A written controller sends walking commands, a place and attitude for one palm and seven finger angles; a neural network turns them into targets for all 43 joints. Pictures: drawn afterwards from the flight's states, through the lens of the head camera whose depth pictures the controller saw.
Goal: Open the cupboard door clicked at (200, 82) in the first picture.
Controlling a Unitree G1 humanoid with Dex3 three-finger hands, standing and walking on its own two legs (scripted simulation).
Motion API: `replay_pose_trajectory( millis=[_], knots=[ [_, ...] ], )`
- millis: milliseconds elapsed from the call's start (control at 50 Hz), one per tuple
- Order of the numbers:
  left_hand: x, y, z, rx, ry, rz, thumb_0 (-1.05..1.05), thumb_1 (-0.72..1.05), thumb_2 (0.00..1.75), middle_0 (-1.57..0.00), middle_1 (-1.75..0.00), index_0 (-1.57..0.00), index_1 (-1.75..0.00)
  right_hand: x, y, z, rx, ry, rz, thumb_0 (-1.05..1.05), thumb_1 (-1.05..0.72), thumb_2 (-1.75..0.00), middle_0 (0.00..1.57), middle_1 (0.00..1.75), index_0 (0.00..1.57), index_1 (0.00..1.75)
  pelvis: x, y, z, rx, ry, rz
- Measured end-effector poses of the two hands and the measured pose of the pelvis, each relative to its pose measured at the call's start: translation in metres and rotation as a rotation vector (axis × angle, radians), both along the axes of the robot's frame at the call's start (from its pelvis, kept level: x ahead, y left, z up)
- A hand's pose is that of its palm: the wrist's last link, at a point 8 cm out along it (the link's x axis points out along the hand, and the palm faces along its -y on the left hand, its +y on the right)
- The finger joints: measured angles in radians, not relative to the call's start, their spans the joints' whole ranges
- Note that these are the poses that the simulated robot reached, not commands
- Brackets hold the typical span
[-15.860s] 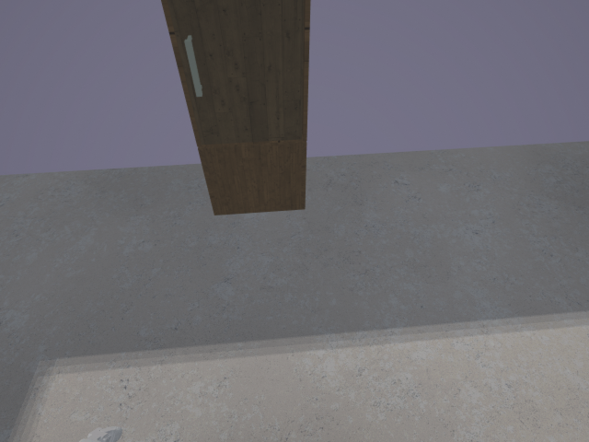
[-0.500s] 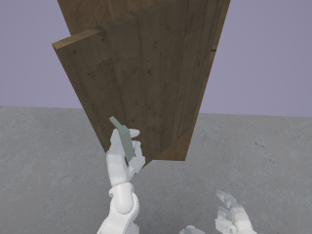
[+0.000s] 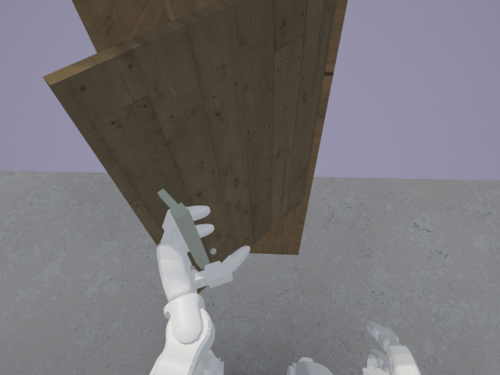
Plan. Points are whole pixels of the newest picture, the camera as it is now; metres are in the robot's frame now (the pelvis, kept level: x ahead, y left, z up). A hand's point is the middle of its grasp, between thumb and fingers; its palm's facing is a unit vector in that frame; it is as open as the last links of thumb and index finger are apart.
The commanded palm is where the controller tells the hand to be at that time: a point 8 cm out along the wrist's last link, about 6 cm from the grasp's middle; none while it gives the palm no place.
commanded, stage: open thumb and fingers to let go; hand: left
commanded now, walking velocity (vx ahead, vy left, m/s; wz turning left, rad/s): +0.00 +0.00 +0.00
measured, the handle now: (185, 232) +0.33 +0.11 +0.05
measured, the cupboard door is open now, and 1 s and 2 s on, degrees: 46 50 47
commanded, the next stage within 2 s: slide the hand sideways off the handle in 0.40 s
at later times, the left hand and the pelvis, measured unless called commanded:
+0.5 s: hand (207, 249) +0.30 +0.08 +0.04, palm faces +0.27 -0.96 -0.02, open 14.4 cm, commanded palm +0.26 +0.12 +0.04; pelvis +0.00 +0.03 +0.00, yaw -1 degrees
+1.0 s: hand (208, 282) +0.25 +0.07 +0.04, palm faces -0.13 -0.99 +0.00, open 16.1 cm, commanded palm +0.22 +0.15 +0.04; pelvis -0.01 +0.05 -0.01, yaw -3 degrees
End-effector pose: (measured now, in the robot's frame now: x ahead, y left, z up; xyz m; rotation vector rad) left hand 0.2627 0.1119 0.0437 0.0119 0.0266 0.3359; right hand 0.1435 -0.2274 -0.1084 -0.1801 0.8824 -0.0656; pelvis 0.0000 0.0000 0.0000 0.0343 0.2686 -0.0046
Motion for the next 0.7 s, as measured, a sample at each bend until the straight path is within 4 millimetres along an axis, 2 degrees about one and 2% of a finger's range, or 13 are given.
replay_pose_trajectory(
  millis=[100,200,360,520,560,640,700],
  knots=[
    [0.0,0.001,0.0,-0.002,-0.005,-0.011,0.01,-0.27,0.4,-0.4,-1.21,-0.42,-1.21,0.0,0.002,-0.001,-0.003,0.008,-0.007,0.02,-0.91,-0.9,0.2,0.3,0.2,0.3,0.002,0.003,0.0,-0.002,0.004,-0.003],
    [0.002,0.003,-0.001,-0.003,-0.009,-0.02,0.0,-0.41,0.34,-0.39,-1.08,-0.41,-1.09,0.006,0.01,0.001,0.001,-0.006,-0.001,0.02,-0.91,-0.9,0.2,0.3,0.2,0.3,0.003,0.008,-0.001,-0.007,0.005,-0.004],
    [0.007,0.009,-0.001,-0.002,-0.015,-0.029,-0.01,-0.49,0.31,-0.4,-0.77,-0.4,-0.77,0.019,0.028,0.006,0.008,-0.043,0.028,0.02,-0.91,-0.9,0.2,0.3,0.2,0.3,0.002,0.018,-0.002,-0.02,0.006,-0.003],
    [0.005,0.012,-0.001,0.004,-0.014,-0.063,-0.01,-0.5,0.3,-0.46,-0.61,-0.44,-0.64,0.024,0.043,0.011,0.016,-0.068,0.049,0.02,-0.91,-0.9,0.2,0.3,0.2,0.3,-0.001,0.027,-0.003,-0.032,0.0,-0.004],
    [0.003,0.013,-0.001,0.022,-0.022,-0.13,-0.01,-0.5,0.3,-0.45,-0.58,-0.41,-0.61,0.022,0.045,0.011,0.018,-0.068,0.053,0.02,-0.91,-0.9,0.2,0.3,0.2,0.3,-0.002,0.029,-0.003,-0.032,0.0,-0.001],
    [-0.006,0.016,-0.002,0.061,-0.048,-0.422,-0.01,-0.5,0.3,-0.35,-0.47,-0.3,-0.5,0.014,0.044,0.011,0.017,-0.072,0.031,0.01,-0.91,-0.9,0.2,0.3,0.2,0.3,-0.006,0.035,-0.007,-0.039,-0.006,0.002],
    [-0.009,0.013,-0.004,0.02,-0.038,-0.537,-0.01,-0.5,0.3,-0.28,-0.41,-0.23,-0.42,0.007,0.043,0.01,0.014,-0.075,0.003,0.02,-0.91,-0.9,0.2,0.3,0.2,0.3,-0.009,0.04,-0.008,-0.044,-0.016,-0.002]
  ],
)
